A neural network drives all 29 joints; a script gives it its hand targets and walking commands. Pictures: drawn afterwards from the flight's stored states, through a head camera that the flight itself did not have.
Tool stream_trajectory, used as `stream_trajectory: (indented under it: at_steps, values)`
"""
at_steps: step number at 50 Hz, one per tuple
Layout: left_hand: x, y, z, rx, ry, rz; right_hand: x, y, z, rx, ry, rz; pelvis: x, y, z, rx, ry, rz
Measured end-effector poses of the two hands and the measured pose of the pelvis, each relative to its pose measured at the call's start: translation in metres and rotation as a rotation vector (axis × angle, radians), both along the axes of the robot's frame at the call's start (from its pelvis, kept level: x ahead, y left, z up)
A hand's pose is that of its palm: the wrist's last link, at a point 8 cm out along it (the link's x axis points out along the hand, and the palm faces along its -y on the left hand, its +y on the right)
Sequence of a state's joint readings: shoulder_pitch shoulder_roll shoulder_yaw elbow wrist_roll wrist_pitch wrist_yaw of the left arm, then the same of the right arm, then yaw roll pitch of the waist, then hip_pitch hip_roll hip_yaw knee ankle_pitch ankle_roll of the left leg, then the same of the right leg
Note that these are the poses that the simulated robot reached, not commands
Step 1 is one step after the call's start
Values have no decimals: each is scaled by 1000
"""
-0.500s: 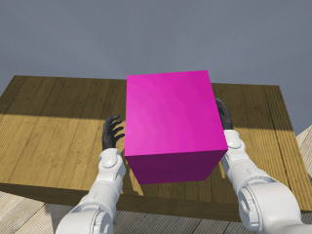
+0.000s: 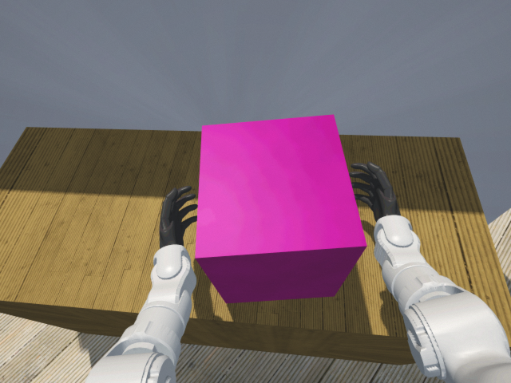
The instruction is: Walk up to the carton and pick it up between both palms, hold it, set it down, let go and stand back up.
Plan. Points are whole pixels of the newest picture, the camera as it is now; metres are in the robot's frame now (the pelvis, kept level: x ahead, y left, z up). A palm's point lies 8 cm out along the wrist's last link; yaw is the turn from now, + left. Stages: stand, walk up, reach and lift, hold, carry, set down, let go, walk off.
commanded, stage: set down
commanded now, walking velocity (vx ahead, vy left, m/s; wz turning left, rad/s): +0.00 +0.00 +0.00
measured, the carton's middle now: (274, 218) +0.38 +0.03 -0.02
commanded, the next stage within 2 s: none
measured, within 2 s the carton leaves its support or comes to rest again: neither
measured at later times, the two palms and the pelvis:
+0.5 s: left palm (166, 279) +0.27 +0.18 -0.02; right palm (416, 268) +0.32 -0.19 -0.03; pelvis -0.03 -0.01 +0.00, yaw +0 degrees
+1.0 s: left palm (158, 318) +0.21 +0.18 -0.02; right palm (448, 333) +0.23 -0.22 -0.03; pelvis -0.05 -0.01 +0.01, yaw +0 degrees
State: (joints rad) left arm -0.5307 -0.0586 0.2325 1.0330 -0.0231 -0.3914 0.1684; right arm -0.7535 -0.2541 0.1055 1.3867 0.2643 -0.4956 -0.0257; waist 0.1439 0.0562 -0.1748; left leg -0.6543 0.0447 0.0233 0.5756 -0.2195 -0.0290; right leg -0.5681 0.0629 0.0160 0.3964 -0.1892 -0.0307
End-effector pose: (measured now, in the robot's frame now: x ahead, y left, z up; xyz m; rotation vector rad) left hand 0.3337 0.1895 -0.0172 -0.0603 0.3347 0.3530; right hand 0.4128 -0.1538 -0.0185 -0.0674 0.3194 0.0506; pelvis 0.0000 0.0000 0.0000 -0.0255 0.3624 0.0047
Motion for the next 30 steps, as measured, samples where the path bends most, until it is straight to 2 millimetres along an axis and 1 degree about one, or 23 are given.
stream_trajectory:
  at_steps: [4, 9, 16, 23, 30]
  values:
    - [-12, -5, -4, 10, 6, -11, -14, -13, -7, -10, 9, 1, -1, -7, 1, 9, -2, 0]
    - [-29, -11, -11, 19, 27, -25, -36, -29, -15, 4, -1, -13, -4, -14, 2, 17, -6, 0]
    - [-47, -16, -10, 23, 9, -47, -66, -41, -18, 16, -9, -27, -14, -17, 2, 21, -19, -1]
    - [-63, -8, -4, 20, -30, -46, -88, -41, -11, 15, -35, -33, -29, -13, 2, 15, -43, -2]
    - [-86, 4, -4, 7, -55, -7, -111, -43, 1, -8, -32, -6, -43, -11, 2, 13, -85, -2]
